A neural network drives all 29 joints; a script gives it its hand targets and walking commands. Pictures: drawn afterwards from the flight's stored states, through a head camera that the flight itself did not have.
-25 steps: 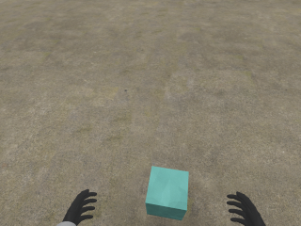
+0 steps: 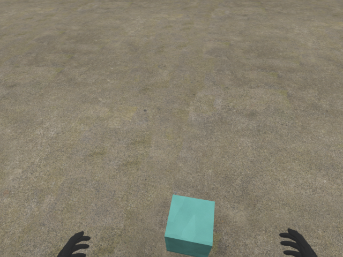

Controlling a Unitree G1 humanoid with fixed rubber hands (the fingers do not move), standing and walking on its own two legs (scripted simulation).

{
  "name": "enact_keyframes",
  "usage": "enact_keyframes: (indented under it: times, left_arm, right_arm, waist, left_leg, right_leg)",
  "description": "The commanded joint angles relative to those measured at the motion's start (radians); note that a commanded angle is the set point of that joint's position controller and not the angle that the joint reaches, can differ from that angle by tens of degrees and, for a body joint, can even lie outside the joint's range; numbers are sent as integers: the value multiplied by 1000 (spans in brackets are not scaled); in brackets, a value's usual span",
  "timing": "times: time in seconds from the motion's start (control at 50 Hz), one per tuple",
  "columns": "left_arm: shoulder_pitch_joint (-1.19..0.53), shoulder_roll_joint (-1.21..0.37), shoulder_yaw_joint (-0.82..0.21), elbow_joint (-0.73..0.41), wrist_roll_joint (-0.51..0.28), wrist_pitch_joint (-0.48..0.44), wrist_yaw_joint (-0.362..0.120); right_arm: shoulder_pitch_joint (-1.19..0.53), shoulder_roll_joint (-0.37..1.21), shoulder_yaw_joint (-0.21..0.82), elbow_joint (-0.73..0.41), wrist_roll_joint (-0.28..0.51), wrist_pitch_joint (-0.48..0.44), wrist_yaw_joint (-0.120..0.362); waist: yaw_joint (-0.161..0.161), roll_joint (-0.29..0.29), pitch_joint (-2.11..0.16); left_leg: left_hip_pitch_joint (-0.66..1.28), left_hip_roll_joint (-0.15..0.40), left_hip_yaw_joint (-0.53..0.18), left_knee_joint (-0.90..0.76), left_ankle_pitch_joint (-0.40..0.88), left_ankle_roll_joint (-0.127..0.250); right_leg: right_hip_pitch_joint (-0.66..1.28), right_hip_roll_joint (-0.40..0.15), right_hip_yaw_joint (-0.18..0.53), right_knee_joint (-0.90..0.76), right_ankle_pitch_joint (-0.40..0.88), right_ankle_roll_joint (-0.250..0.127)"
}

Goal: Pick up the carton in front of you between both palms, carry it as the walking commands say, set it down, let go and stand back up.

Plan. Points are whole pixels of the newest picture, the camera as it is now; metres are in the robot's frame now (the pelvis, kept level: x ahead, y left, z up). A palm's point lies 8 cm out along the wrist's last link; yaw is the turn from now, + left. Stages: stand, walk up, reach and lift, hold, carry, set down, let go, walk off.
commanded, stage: stand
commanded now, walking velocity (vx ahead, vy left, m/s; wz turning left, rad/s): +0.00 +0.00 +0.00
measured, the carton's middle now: (189, 227) +0.41 -0.04 -0.64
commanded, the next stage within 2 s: none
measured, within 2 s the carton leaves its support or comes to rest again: neither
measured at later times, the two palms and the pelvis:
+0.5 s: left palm out of the picture +0.13 +0.29 -0.08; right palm out of the picture +0.14 -0.29 -0.09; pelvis +0.01 +0.00 +0.00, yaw +0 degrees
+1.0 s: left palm out of the picture +0.09 +0.30 -0.09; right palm out of the picture +0.10 -0.30 -0.09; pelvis +0.00 +0.00 +0.01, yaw +0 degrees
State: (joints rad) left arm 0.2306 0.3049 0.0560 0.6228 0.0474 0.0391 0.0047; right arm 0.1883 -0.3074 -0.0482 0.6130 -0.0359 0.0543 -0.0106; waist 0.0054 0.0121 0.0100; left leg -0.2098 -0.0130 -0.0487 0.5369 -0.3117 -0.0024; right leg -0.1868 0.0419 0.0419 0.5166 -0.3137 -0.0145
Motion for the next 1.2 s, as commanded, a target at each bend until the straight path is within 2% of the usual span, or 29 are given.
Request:
enact_keyframes:
  times: [0.0, 0.12, 0.36, 0.88, 1.18]
  left_arm:
    - [-56, 133, 35, -45, -3, -34, 4]
    - [-43, 162, 33, 13, -10, -38, 13]
    - [-63, 186, 23, 96, -16, -45, 21]
    - [-108, 215, 5, 243, -24, -54, 13]
    - [-122, 232, -4, 307, -29, -56, 9]
  right_arm:
    - [-64, -125, -26, -32, -3, -47, -2]
    - [-48, -157, -22, 37, -4, -60, -12]
    - [-53, -180, -12, 126, 4, -69, -21]
    - [-84, -220, 10, 277, 12, -79, -15]
    - [-91, -237, 18, 333, 15, -82, -10]
  waist:
    - [0, -11, -56]
    - [-1, -20, -77]
    - [-1, -9, -69]
    - [-2, -11, -14]
    - [-2, -9, -5]
  left_leg:
    - [40, 64, -52, -71, 189, 4]
    - [67, 76, -59, -65, 317, 8]
    - [86, 85, -69, -83, 396, 9]
    - [92, 104, -90, -191, 269, 18]
    - [87, 111, -98, -223, 234, 22]
  right_leg:
    - [-49, -89, 66, -102, 178, 11]
    - [-3, -98, 63, -84, 312, 12]
    - [42, -111, 73, -93, 386, 1]
    - [57, -130, 99, -192, 245, -6]
    - [63, -137, 104, -217, 211, -9]
